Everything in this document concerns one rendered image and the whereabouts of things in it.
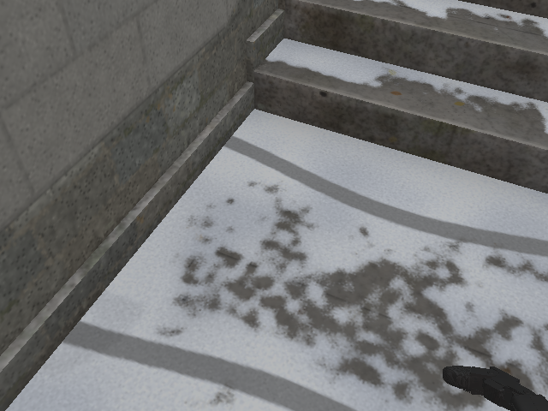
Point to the right robot hand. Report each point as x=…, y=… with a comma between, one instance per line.
x=496, y=386

